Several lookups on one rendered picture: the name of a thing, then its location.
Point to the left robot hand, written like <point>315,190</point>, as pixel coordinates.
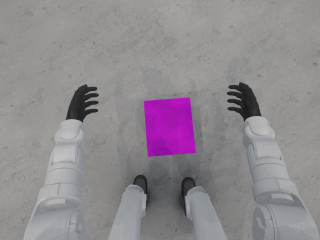
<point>78,105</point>

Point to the robot right forearm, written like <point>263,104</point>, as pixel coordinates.
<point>271,181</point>

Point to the robot right shin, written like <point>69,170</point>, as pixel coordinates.
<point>197,189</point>

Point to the carton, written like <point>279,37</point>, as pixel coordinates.
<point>169,127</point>

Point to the right robot hand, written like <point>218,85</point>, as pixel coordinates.
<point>248,103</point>

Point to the right robot upper arm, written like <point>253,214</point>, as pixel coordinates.
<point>282,222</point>

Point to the robot left forearm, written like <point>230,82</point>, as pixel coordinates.
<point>62,186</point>

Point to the robot left foot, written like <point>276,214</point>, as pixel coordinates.
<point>141,181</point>

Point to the left robot upper arm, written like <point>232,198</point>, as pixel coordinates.
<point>65,224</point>

